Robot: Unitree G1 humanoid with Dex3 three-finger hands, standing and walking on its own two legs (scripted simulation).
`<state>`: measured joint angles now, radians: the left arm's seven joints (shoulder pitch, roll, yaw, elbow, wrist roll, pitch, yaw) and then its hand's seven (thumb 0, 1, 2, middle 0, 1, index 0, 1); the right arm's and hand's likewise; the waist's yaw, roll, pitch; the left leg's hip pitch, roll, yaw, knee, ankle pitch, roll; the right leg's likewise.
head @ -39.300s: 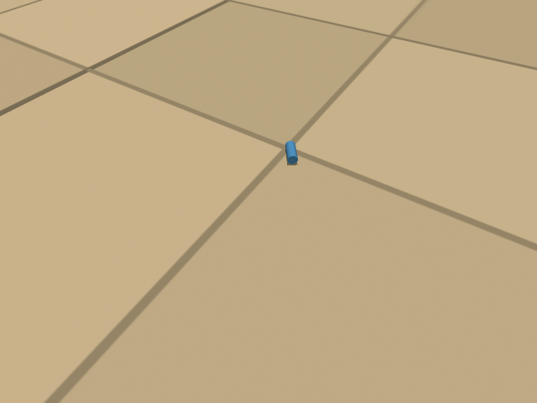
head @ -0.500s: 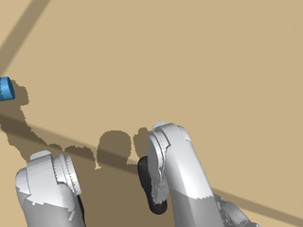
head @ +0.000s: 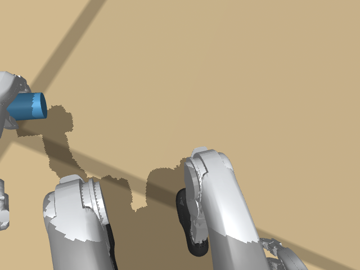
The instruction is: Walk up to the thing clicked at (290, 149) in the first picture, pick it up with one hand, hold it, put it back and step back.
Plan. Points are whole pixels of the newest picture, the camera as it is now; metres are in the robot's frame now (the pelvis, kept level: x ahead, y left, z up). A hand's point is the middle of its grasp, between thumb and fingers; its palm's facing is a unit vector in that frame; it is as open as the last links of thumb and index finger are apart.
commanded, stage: lift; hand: left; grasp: from above
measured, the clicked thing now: (8, 107) +0.49 +0.30 -0.18
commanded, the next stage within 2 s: hold in 1.74 s
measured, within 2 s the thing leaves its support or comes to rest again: neither
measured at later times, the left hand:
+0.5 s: hand out of the picture +0.42 +0.32 -0.05, palm faces -0.49 -0.08 -0.87, open 8.6 cm
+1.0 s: hand out of the picture +0.35 +0.28 +0.16, palm faces -0.45 -0.11 -0.89, open 8.6 cm
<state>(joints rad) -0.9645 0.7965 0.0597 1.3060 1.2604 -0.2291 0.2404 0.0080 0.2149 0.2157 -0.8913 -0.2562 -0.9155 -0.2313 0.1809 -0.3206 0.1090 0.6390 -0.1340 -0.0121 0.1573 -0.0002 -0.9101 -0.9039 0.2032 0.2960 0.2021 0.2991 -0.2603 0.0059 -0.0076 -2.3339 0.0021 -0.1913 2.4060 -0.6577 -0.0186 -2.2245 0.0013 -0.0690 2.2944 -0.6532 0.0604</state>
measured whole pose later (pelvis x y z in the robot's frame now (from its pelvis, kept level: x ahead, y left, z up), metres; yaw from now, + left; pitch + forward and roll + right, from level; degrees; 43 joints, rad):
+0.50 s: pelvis +0.00 +0.01 +0.07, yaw +4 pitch +35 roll -8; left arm -0.74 0.68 0.01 0.96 1.10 -0.18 0.04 0.01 0.21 0.25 -0.87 -0.30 -0.89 -0.28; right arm 0.20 -0.28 0.01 0.64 -0.05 0.06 0.09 0.00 -0.91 -0.91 0.20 0.30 0.20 0.30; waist -0.16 0.05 -0.14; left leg -2.15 0.01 -0.11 2.18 -0.65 0.01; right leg -2.06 -0.03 -0.02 2.10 -0.66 0.07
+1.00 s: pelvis +0.01 +0.00 +0.24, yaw +7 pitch +25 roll -4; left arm -0.39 0.54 -0.08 0.66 1.00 -0.11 0.01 0.00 0.21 0.27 -0.85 -0.33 -0.87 -0.31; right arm 0.17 -0.25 -0.02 0.65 0.01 0.07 -0.01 0.00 -0.90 -0.90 0.20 0.30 0.20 0.30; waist -0.08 0.06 -0.17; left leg -1.50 0.04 -0.06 1.64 -0.59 -0.01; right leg -1.45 -0.02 -0.02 1.59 -0.58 0.05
